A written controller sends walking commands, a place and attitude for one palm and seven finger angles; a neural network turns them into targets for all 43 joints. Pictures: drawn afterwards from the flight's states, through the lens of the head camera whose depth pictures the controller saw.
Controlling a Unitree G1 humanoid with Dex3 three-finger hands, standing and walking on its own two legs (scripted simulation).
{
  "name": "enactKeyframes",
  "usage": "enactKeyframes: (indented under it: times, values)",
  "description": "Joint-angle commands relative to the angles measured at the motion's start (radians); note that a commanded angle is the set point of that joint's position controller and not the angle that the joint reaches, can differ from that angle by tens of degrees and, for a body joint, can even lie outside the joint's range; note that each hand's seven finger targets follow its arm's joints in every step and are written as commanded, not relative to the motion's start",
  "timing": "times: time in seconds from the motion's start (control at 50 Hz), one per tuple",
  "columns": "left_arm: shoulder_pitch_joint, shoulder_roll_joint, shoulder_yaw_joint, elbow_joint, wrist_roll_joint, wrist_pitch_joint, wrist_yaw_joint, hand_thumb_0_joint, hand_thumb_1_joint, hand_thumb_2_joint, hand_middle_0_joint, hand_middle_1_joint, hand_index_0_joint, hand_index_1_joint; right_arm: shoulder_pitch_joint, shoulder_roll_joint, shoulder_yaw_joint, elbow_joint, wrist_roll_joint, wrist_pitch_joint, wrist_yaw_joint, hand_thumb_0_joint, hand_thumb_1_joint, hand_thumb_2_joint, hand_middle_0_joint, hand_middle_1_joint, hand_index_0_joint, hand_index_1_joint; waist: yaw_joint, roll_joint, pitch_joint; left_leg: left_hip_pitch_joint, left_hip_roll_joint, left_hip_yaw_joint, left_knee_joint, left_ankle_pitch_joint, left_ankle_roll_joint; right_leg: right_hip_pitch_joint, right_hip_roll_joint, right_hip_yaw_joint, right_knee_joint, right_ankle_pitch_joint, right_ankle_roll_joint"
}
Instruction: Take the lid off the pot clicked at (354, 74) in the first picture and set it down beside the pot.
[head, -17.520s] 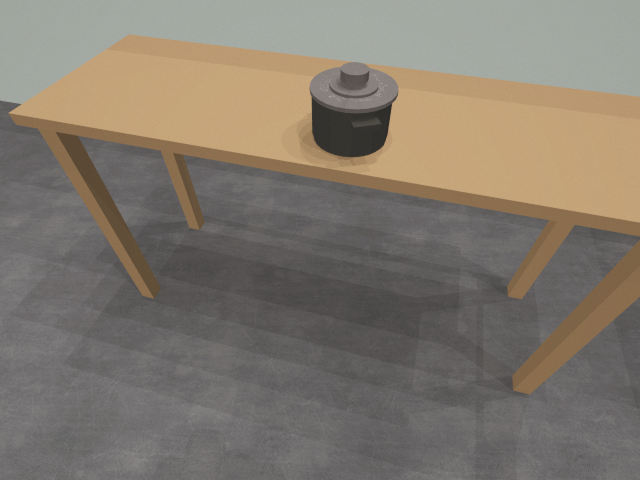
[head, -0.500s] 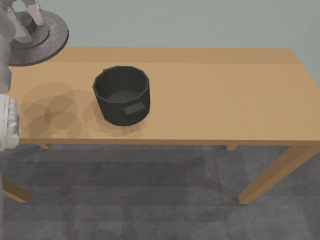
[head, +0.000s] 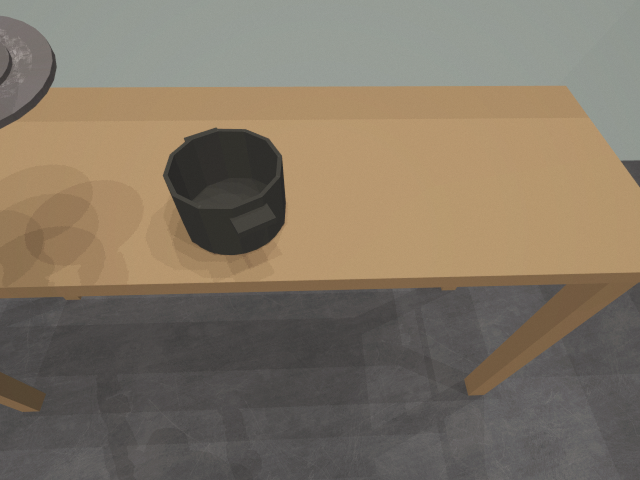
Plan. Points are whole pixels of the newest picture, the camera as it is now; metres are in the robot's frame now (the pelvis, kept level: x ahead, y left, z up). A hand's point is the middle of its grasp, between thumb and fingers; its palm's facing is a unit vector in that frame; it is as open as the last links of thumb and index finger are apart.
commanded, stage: lower the lid onto the table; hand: left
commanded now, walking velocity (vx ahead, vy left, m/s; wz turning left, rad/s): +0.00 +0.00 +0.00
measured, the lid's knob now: out of the picture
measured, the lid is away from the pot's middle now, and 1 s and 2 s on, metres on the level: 0.24 0.22 0.23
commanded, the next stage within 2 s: none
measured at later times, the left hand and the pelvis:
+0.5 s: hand out of the picture +0.46 +0.31 +0.27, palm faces -0.26 -0.22 -0.94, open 7.8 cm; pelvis -0.01 +0.00 +0.00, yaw +1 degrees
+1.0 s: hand out of the picture +0.46 +0.31 +0.23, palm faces -0.30 -0.22 -0.93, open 7.8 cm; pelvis -0.01 +0.00 +0.00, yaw +0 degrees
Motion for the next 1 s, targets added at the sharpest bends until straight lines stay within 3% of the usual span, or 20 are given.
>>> enactKeyframes:
  times: [0.0, 0.04, 0.08, 0.16, 0.18, 0.24, 0.3, 0.36, 0.38, 0.42, 0.46, 0.52, 0.62, 0.66, 0.7, 0.76, 0.82, 0.88, 0.94, 0.98]
  values:
    - [-0.533, 0.228, 0.065, -0.236, 0.018, -0.007, 0.056, 0.000, 0.700, 0.915, -0.648, -1.064, -0.730, -1.134, 0.033, -0.163, -0.047, -0.081, -0.006, -0.026, -0.011, 0.000, -0.900, -0.900, 0.200, 0.300, 0.200, 0.300, 0.000, 0.106, -0.418, 0.299, 0.005, -0.002, 0.075, 0.715, 0.007, 0.098, 0.069, -0.042, 0.028, 0.317, -0.053]
    - [-0.539, 0.176, 0.024, -0.226, 0.003, -0.001, 0.050, 0.000, 0.700, 0.915, -0.648, -1.064, -0.730, -1.134, 0.026, -0.158, -0.044, -0.081, 0.000, -0.020, -0.012, 0.000, -0.900, -0.900, 0.200, 0.300, 0.200, 0.300, -0.004, 0.095, -0.380, 0.276, 0.008, -0.003, 0.057, 0.662, 0.005, 0.087, 0.066, -0.048, 0.024, 0.288, -0.053]
    - [-0.624, 0.169, 0.021, -0.255, 0.003, 0.033, 0.050, 0.000, 0.700, 0.915, -0.648, -1.064, -0.730, -1.134, 0.028, -0.164, -0.049, -0.070, -0.002, -0.028, -0.005, 0.000, -0.900, -0.900, 0.200, 0.300, 0.200, 0.300, -0.011, 0.157, -0.421, 0.331, 0.002, -0.015, 0.059, 0.711, -0.006, 0.078, 0.071, -0.046, 0.020, 0.300, -0.056]
    - [-0.569, 0.171, 0.031, -0.192, 0.007, 0.066, 0.051, 0.000, 0.700, 0.915, -0.648, -1.064, -0.730, -1.134, 0.037, -0.168, -0.045, -0.067, -0.004, -0.055, -0.006, 0.000, -0.900, -0.900, 0.200, 0.300, 0.200, 0.300, -0.005, 0.136, -0.417, 0.321, -0.002, -0.016, 0.075, 0.752, -0.014, 0.083, 0.070, -0.052, 0.031, 0.336, -0.058]
    - [-0.569, 0.190, 0.044, -0.176, 0.024, 0.066, 0.051, 0.000, 0.700, 0.915, -0.648, -1.064, -0.730, -1.134, 0.046, -0.163, -0.042, -0.068, -0.011, -0.054, -0.005, 0.000, -0.900, -0.900, 0.200, 0.300, 0.200, 0.300, -0.004, 0.082, -0.435, 0.298, -0.002, -0.014, 0.068, 0.718, -0.007, 0.114, 0.067, -0.046, 0.037, 0.332, -0.052]
    - [-0.563, 0.090, -0.031, -0.119, 0.006, 0.078, 0.046, 0.000, 0.700, 0.915, -0.648, -1.064, -0.730, -1.134, 0.026, -0.156, -0.038, -0.069, 0.001, -0.053, -0.007, 0.000, -0.900, -0.900, 0.200, 0.300, 0.200, 0.300, -0.015, 0.050, -0.353, 0.260, 0.002, -0.010, 0.047, 0.606, -0.003, 0.072, 0.061, -0.056, 0.032, 0.270, -0.051]
    - [-0.616, 0.169, 0.019, -0.147, 0.026, 0.067, 0.059, 0.000, 0.700, 0.915, -0.648, -1.064, -0.730, -1.134, 0.024, -0.161, -0.036, -0.067, -0.008, -0.062, -0.016, 0.000, -0.900, -0.900, 0.200, 0.300, 0.200, 0.300, -0.011, 0.057, -0.411, 0.269, -0.005, -0.007, 0.054, 0.596, 0.005, 0.100, 0.060, -0.047, 0.037, 0.280, -0.053]
    - [-0.606, 0.101, -0.033, -0.125, 0.004, 0.065, 0.059, 0.000, 0.700, 0.915, -0.648, -1.064, -0.730, -1.134, 0.030, -0.160, -0.038, -0.063, -0.001, -0.070, -0.018, 0.000, -0.900, -0.900, 0.200, 0.300, 0.200, 0.300, -0.017, 0.076, -0.369, 0.261, -0.004, -0.013, 0.047, 0.586, -0.008, 0.070, 0.063, -0.057, 0.033, 0.267, -0.057]
    - [-0.619, 0.172, 0.025, -0.147, 0.019, 0.059, 0.065, 0.000, 0.700, 0.915, -0.648, -1.064, -0.730, -1.134, 0.042, -0.165, -0.038, -0.056, -0.008, -0.069, -0.017, 0.000, -0.900, -0.900, 0.200, 0.300, 0.200, 0.300, -0.011, 0.048, -0.416, 0.267, -0.002, -0.013, 0.046, 0.581, -0.002, 0.104, 0.063, -0.048, 0.037, 0.272, -0.051]
    - [-0.635, 0.174, 0.023, -0.160, 0.025, 0.048, 0.070, 0.000, 0.700, 0.915, -0.648, -1.064, -0.730, -1.134, 0.035, -0.156, -0.038, -0.065, -0.009, -0.071, -0.018, 0.000, -0.900, -0.900, 0.200, 0.300, 0.200, 0.300, -0.007, 0.076, -0.444, 0.273, -0.006, -0.014, 0.058, 0.621, 0.001, 0.116, 0.061, -0.045, 0.050, 0.296, -0.052]
    - [-0.553, 0.146, 0.008, -0.111, 0.011, 0.047, 0.070, 0.000, 0.700, 0.915, -0.648, -1.064, -0.730, -1.134, 0.046, -0.161, -0.041, -0.062, -0.003, -0.073, -0.017, 0.000, -0.900, -0.900, 0.200, 0.300, 0.200, 0.300, -0.010, 0.073, -0.400, 0.255, -0.005, -0.008, 0.065, 0.632, -0.007, 0.097, 0.064, -0.051, 0.047, 0.309, -0.054]
    - [-0.579, 0.188, 0.038, -0.145, 0.017, 0.038, 0.074, 0.000, 0.700, 0.915, -0.648, -1.064, -0.730, -1.134, 0.039, -0.159, -0.040, -0.068, -0.006, -0.065, -0.015, 0.000, -0.900, -0.900, 0.200, 0.300, 0.200, 0.300, -0.004, 0.060, -0.415, 0.236, -0.007, -0.006, 0.059, 0.588, 0.007, 0.120, 0.059, -0.043, 0.054, 0.297, -0.051]
    - [-0.551, 0.178, 0.029, -0.127, 0.010, 0.031, 0.076, 0.000, 0.700, 0.915, -0.648, -1.064, -0.730, -1.134, 0.051, -0.162, -0.042, -0.064, -0.003, -0.058, -0.018, 0.000, -0.900, -0.900, 0.200, 0.300, 0.200, 0.300, -0.013, 0.063, -0.395, 0.227, -0.008, -0.005, 0.067, 0.574, 0.011, 0.100, 0.064, -0.046, 0.054, 0.292, -0.050]
    - [-0.565, 0.147, 0.010, -0.176, -0.008, 0.029, 0.077, 0.000, 0.700, 0.915, -0.648, -1.064, -0.730, -1.134, 0.053, -0.165, -0.050, -0.064, 0.000, -0.063, -0.015, 0.000, -0.900, -0.900, 0.200, 0.300, 0.200, 0.300, -0.011, 0.120, -0.417, 0.278, -0.005, -0.015, 0.078, 0.647, -0.004, 0.079, 0.069, -0.050, 0.052, 0.309, -0.055]
    - [-0.577, 0.184, 0.041, -0.168, 0.009, 0.022, 0.082, 0.000, 0.700, 0.915, -0.648, -1.064, -0.730, -1.134, 0.058, -0.162, -0.048, -0.060, -0.005, -0.063, -0.017, 0.000, -0.900, -0.900, 0.200, 0.300, 0.200, 0.300, -0.012, 0.112, -0.436, 0.280, -0.005, -0.017, 0.086, 0.633, 0.005, 0.085, 0.071, -0.045, 0.056, 0.297, -0.053]
    - [-0.522, 0.111, -0.006, -0.143, -0.014, 0.024, 0.079, 0.000, 0.700, 0.915, -0.648, -1.064, -0.730, -1.134, 0.068, -0.165, -0.053, -0.055, 0.002, -0.066, -0.016, 0.000, -0.900, -0.900, 0.200, 0.300, 0.200, 0.300, -0.017, 0.123, -0.396, 0.279, -0.003, -0.022, 0.084, 0.643, -0.010, 0.051, 0.075, -0.057, 0.050, 0.287, -0.057]
    - [-0.543, 0.190, 0.050, -0.151, 0.004, 0.010, 0.086, 0.000, 0.700, 0.915, -0.648, -1.064, -0.730, -1.134, 0.066, -0.166, -0.048, -0.055, -0.003, -0.063, -0.019, 0.000, -0.900, -0.900, 0.200, 0.300, 0.200, 0.300, -0.013, 0.089, -0.420, 0.247, -0.008, -0.015, 0.080, 0.579, 0.007, 0.086, 0.069, -0.046, 0.059, 0.281, -0.052]
    - [-0.538, 0.169, 0.040, -0.182, -0.002, 0.002, 0.088, 0.000, 0.700, 0.915, -0.648, -1.064, -0.730, -1.134, 0.067, -0.162, -0.053, -0.060, -0.004, -0.061, -0.015, 0.000, -0.900, -0.900, 0.200, 0.300, 0.200, 0.300, -0.013, 0.114, -0.446, 0.280, -0.005, -0.024, 0.098, 0.662, -0.004, 0.070, 0.074, -0.047, 0.068, 0.304, -0.053]
    - [-0.462, 0.180, 0.051, -0.094, -0.005, -0.002, 0.089, 0.000, 0.700, 0.915, -0.648, -1.064, -0.730, -1.134, 0.067, -0.165, -0.047, -0.060, -0.001, -0.055, -0.018, 0.000, -0.900, -0.900, 0.200, 0.300, 0.200, 0.300, -0.012, 0.062, -0.374, 0.209, -0.009, -0.012, 0.090, 0.556, 0.007, 0.065, 0.071, -0.051, 0.071, 0.271, -0.052]
    - [-0.477, 0.202, 0.057, -0.115, -0.003, -0.011, 0.092, 0.000, 0.700, 0.915, -0.648, -1.064, -0.730, -1.134, 0.066, -0.168, -0.045, -0.060, -0.001, -0.048, -0.021, 0.000, -0.900, -0.900, 0.200, 0.300, 0.200, 0.300, -0.012, 0.049, -0.393, 0.192, -0.011, -0.004, 0.088, 0.545, 0.011, 0.089, 0.070, -0.046, 0.075, 0.291, -0.050]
